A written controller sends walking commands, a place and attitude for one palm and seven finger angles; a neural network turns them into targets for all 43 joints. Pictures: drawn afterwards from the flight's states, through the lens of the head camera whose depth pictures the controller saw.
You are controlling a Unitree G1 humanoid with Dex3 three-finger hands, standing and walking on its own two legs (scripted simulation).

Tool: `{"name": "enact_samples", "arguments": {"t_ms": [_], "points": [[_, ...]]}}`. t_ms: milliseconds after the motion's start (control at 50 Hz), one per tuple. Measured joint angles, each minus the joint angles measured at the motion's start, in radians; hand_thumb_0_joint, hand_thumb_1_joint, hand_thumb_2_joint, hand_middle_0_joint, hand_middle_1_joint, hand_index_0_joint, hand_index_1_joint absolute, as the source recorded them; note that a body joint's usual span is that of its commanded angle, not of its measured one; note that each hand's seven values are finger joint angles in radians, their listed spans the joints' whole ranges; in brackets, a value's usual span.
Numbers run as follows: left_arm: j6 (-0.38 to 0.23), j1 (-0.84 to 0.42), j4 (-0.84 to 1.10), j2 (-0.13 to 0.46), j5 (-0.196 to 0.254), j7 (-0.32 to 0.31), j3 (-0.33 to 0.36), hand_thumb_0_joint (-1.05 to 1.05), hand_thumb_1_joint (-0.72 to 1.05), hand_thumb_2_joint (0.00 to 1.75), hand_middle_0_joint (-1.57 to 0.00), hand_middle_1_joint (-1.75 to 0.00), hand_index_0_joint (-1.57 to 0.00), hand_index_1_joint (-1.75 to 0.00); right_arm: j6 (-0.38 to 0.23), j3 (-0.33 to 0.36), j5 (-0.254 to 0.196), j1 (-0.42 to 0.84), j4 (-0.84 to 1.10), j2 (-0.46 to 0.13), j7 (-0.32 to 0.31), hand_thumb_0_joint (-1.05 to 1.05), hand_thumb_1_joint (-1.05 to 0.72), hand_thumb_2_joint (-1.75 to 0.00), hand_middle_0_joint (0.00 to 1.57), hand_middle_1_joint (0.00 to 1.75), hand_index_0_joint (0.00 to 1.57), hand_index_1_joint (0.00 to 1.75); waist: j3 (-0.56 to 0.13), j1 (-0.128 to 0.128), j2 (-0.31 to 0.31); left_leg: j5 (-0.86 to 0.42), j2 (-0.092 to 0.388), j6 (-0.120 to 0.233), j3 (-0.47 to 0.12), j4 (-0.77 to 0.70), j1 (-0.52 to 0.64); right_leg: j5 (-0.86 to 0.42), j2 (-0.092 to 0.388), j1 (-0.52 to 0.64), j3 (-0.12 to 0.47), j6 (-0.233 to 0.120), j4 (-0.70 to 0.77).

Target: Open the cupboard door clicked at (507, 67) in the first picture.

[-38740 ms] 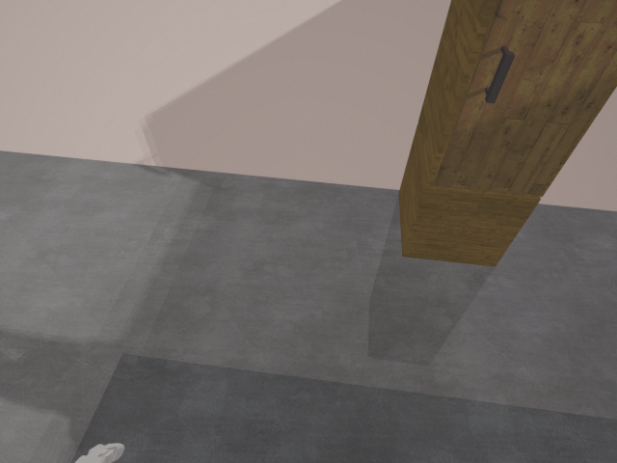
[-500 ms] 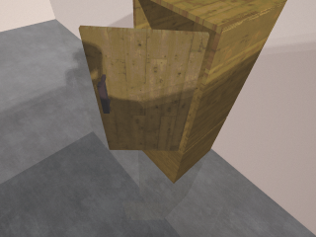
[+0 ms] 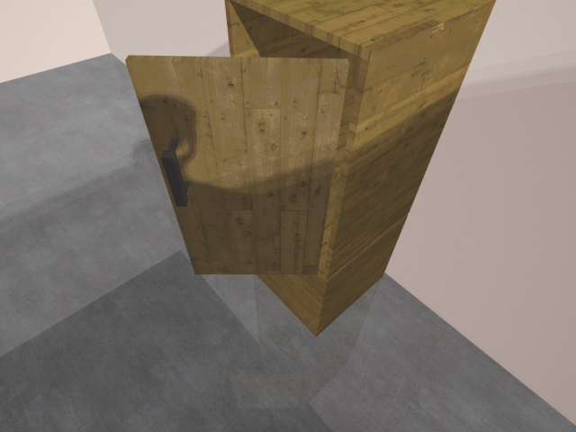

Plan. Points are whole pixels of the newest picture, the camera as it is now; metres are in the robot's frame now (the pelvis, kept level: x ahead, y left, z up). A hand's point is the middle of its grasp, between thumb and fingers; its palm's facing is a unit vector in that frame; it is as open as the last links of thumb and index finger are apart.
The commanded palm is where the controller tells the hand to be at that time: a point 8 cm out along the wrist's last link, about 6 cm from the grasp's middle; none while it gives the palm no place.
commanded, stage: come to a stop and stand still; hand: left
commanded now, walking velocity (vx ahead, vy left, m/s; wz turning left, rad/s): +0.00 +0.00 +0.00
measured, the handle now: (177, 173) +0.54 +0.24 +0.04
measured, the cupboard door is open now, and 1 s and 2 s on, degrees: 49 49 49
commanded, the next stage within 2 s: look again from close up in 0.04 s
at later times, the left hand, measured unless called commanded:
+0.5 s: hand out of the picture -0.02 +0.20 -0.19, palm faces +0.04 -0.98 -0.18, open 7.4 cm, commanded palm none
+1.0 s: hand (134, 405) +0.16 +0.21 -0.02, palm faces +0.10 -0.99 -0.03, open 7.9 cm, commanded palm +0.08 +0.27 -0.05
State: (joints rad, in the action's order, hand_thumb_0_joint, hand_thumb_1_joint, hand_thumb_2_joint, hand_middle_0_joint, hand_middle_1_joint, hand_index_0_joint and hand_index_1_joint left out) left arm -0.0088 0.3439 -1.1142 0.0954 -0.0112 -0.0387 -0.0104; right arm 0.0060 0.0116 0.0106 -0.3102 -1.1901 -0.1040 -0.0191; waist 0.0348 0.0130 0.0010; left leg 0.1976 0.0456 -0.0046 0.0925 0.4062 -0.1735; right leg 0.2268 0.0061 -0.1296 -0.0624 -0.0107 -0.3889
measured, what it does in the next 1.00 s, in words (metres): lowers itself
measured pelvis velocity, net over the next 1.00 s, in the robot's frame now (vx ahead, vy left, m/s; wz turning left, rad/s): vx -0.04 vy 0.02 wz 0.08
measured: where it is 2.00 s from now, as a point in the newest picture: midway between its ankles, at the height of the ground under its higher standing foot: outside the picture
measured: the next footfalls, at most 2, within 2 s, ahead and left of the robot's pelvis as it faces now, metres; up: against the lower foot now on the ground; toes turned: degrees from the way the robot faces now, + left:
none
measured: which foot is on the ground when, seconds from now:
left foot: down 0.00-1.00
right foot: down 0.00-1.00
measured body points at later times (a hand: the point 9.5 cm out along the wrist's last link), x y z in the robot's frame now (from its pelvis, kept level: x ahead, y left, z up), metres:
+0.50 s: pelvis -0.02 +0.03 -0.01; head -0.03 +0.04 +0.44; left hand -0.02 +0.25 -0.17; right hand +0.00 -0.20 -0.16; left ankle +0.01 +0.12 -0.74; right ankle -0.01 -0.11 -0.74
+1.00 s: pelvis -0.04 +0.02 -0.06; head -0.03 +0.02 +0.38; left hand +0.15 +0.26 -0.01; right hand +0.16 -0.22 -0.12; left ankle +0.02 +0.12 -0.74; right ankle -0.01 -0.11 -0.74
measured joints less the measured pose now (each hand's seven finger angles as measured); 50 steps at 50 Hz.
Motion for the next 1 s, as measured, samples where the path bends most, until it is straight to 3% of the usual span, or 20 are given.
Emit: {"name": "enact_samples", "arguments": {"t_ms": [140, 200, 380, 560, 720, 740, 760, 820, 880, 960, 1000], "points": [[-0.003, 0.024, -0.006, -0.019, -0.002, -0.003, 0.001, 0.0, 0.91, 0.9, -0.2, -0.3, -0.2, -0.3, -0.006, 0.002, -0.001, -0.005, 0.006, 0.011, -0.004, 0.0, -0.91, -0.9, 0.2, 0.3, 0.2, 0.3, -0.007, -0.005, -0.008, 0.001, -0.001, 0.002, 0.0, 0.006, -0.008, -0.001, 0.001, -0.006, 0.0, 0.002, -0.003], [-0.026, 0.015, -0.008, -0.024, -0.009, -0.011, -0.011, 0.0, 0.91, 0.9, -0.2, -0.3, -0.2, -0.3, -0.011, -0.006, 0.0, 0.005, 0.05, -0.003, 0.004, 0.0, -0.91, -0.9, 0.2, 0.3, 0.2, 0.3, 0.009, -0.004, 0.012, 0.028, 0.011, 0.006, -0.008, 0.079, -0.061, 0.001, -0.007, -0.036, -0.006, 0.005, -0.031], [-0.002, -0.006, 0.033, 0.028, -0.012, -0.001, -0.001, 0.0, 0.91, 0.9, -0.2, -0.3, -0.2, -0.3, -0.014, 0.0, 0.011, 0.001, 0.13, -0.042, 0.0, 0.01, -0.93, -0.9, 0.2, 0.3, 0.2, 0.3, -0.024, -0.002, 0.0, 0.051, -0.026, 0.037, -0.009, 0.146, -0.098, 0.05, 0.036, -0.088, -0.007, 0.025, -0.141], [0.005, -0.013, 0.079, 0.072, -0.014, 0.005, 0.007, 0.0, 0.91, 0.9, -0.2, -0.3, -0.2, -0.3, -0.015, -0.002, 0.011, 0.01, 0.157, -0.058, 0.008, 0.01, -0.93, -0.9, 0.2, 0.3, 0.2, 0.3, -0.042, -0.01, -0.014, 0.021, -0.045, 0.051, -0.002, 0.108, -0.1, 0.026, 0.053, -0.098, -0.001, 0.036, -0.12], [0.004, 0.001, 0.076, 0.068, -0.014, 0.002, -0.003, 0.0, 0.91, 0.9, -0.2, -0.3, -0.2, -0.3, -0.012, -0.008, 0.005, 0.02, 0.152, -0.062, 0.013, 0.01, -0.92, -0.9, 0.2, 0.3, 0.2, 0.3, -0.03, -0.018, -0.017, 0.01, -0.042, 0.049, 0.0, 0.097, -0.102, 0.006, 0.049, -0.093, 0.0, 0.042, -0.094], [0.075, 0.05, 0.236, 0.065, 0.031, 0.002, 0.007, 0.0, 0.91, 0.89, -0.2, -0.3, -0.2, -0.3, -0.018, -0.017, -0.01, 0.01, 0.194, -0.067, 0.007, 0.01, -0.92, -0.9, 0.2, 0.3, 0.2, 0.3, -0.015, -0.012, -0.015, 0.017, -0.04, 0.049, -0.002, 0.113, -0.108, 0.009, 0.048, -0.096, -0.002, 0.041, -0.105], [0.111, 0.11, 0.439, 0.069, 0.063, -0.013, 0.02, 0.01, 0.91, 0.89, -0.2, -0.3, -0.2, -0.3, -0.061, -0.027, -0.027, -0.011, 0.238, -0.07, -0.009, 0.01, -0.92, -0.9, 0.2, 0.3, 0.2, 0.3, -0.009, -0.015, -0.021, 0.02, -0.044, 0.051, -0.002, 0.123, -0.112, 0.024, 0.051, -0.108, 0.0, 0.027, -0.132], [0.032, 0.203, 0.858, 0.094, 0.134, -0.076, 0.029, 0.02, 0.91, 0.89, -0.21, -0.32, -0.2, -0.32, -0.207, -0.03, -0.063, -0.05, 0.336, -0.079, -0.039, 0.01, -0.92, -0.9, 0.2, 0.3, 0.2, 0.3, -0.034, 0.002, -0.025, 0.029, -0.069, 0.048, -0.022, 0.16, -0.158, 0.07, 0.053, -0.163, 0.02, 0.001, -0.213], [-0.133, 0.134, 1.004, 0.086, 0.17, -0.053, 0.058, 0.02, 0.88, 0.87, -0.21, -0.34, -0.2, -0.34, -0.278, -0.017, -0.049, -0.018, 0.412, -0.114, -0.038, 0.01, -0.92, -0.9, 0.2, 0.3, 0.2, 0.3, -0.071, 0.03, 0.013, 0.056, -0.078, 0.046, -0.058, 0.255, -0.261, 0.109, 0.046, -0.242, 0.014, 0.015, -0.289], [-0.426, 0.026, 0.985, 0.079, 0.216, 0.126, 0.119, 0.01, 0.8, 0.84, -0.21, -0.38, -0.2, -0.38, -0.298, 0.016, -0.024, 0.066, 0.512, -0.134, 0.007, 0.01, -0.91, -0.9, 0.2, 0.3, 0.2, 0.3, -0.152, 0.02, 0.005, 0.126, -0.063, 0.039, -0.052, 0.449, -0.477, 0.176, 0.029, -0.463, 0.036, 0.015, -0.489], [-0.516, 0.013, 0.966, 0.087, 0.232, 0.248, 0.135, 0.01, 0.76, 0.83, -0.21, -0.41, -0.21, -0.41, -0.292, 0.033, -0.027, 0.104, 0.573, -0.142, 0.026, 0.01, -0.91, -0.9, 0.2, 0.3, 0.2, 0.3, -0.166, 0.01, -0.004, 0.17, -0.05, 0.042, -0.051, 0.552, -0.563, 0.218, 0.019, -0.549, 0.037, 0.016, -0.589]]}}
